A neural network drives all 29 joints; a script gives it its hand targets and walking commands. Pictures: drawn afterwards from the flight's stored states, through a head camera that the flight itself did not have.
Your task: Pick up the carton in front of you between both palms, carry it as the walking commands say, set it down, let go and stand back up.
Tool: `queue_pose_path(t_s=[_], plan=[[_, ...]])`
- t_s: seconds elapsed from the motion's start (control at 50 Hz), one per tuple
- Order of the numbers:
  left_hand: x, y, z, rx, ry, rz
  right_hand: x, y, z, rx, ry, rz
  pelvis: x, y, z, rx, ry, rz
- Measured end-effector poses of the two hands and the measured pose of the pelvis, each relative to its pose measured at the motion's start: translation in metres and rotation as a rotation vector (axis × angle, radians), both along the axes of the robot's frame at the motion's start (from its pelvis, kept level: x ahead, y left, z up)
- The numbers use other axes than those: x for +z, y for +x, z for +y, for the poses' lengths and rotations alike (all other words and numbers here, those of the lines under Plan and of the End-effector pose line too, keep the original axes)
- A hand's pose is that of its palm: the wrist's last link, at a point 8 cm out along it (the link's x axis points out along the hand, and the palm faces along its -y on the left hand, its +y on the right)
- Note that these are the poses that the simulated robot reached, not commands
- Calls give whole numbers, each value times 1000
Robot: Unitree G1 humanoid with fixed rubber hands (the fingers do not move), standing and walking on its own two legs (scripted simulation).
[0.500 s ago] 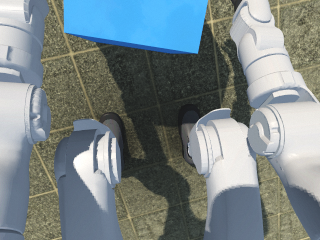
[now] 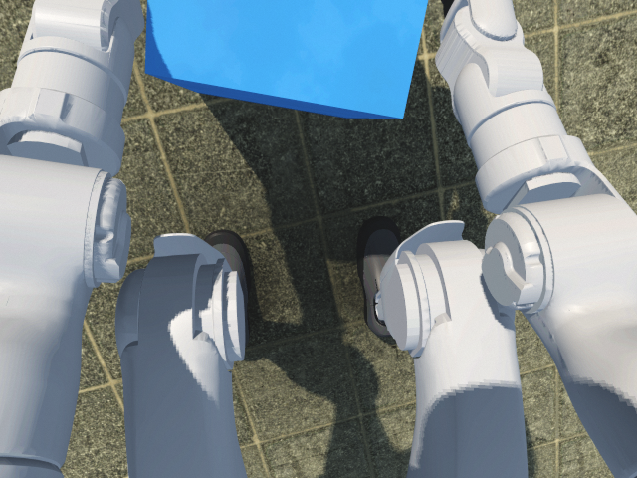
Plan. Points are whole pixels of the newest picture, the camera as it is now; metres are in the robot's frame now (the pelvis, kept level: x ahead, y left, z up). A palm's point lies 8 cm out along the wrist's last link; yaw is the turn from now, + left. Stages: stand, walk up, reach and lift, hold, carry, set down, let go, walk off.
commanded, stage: reach and lift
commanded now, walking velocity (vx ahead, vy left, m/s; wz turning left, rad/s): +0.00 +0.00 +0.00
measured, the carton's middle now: (289, 2) +0.53 +0.03 -0.25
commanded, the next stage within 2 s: none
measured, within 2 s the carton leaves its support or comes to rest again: leaves its support in 0.24 s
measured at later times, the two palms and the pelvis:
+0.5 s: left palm out of the picture +0.54 +0.19 -0.10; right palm out of the picture +0.53 -0.11 -0.10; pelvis +0.01 +0.00 +0.01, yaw +2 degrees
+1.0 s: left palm out of the picture +0.49 +0.19 +0.07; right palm out of the picture +0.50 -0.11 +0.08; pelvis +0.01 -0.01 +0.13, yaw +5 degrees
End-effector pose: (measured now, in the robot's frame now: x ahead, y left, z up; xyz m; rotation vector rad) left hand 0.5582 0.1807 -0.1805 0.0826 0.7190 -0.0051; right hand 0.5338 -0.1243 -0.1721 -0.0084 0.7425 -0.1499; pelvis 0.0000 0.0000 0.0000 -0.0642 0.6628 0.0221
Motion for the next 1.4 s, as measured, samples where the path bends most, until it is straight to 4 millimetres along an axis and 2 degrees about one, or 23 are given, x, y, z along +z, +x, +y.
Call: queue_pose_path(t_s=[0.12, 0.24, 0.32, 0.38, 0.44, 0.52, 0.62, 0.72, 0.88, 1.08, 1.4], plan=[[2, 2, -1, -3, 27, 26, 1, 3, 2, -52, -5, 5, 0, -2, 0, 0, -1, -17], [4, 3, -1, -12, 22, 57, 6, 8, 0, -47, 9, 27, -7, 4, 2, 0, 0, -13], [8, -1, 0, 2, 13, 41, 17, 11, 2, -57, 15, 3, -9, 9, 2, 0, 4, 3], [21, -4, 1, 25, 11, 14, 31, 9, 5, -76, 19, -33, -8, 10, 2, 6, 6, 14], [44, -9, 3, 47, -1, -19, 50, 3, 8, -95, 27, -70, -4, 10, 0, 16, 9, 27], [87, -21, 9, 78, -14, -47, 86, -9, 13, -90, 45, -102, 10, 8, -2, 32, 11, 38], [138, -38, 11, 108, -23, -31, 134, -22, 15, -76, 50, -88, 38, 3, -5, 49, 9, 50], [178, -49, 8, 115, -18, -15, 175, -29, 13, -58, 37, -72, 67, 0, -6, 55, 10, 65], [224, -59, 6, 136, -20, -20, 223, -32, 10, -32, 29, -77, 106, 3, -8, 52, 22, 88], [276, -76, 5, 166, -32, -32, 276, -42, 10, -16, 32, -89, 151, 19, -10, 59, 32, 66], [382, -108, 1, 202, -44, -22, 382, -66, 6, 2, 42, -80, 243, 52, -9, 63, 49, -78]])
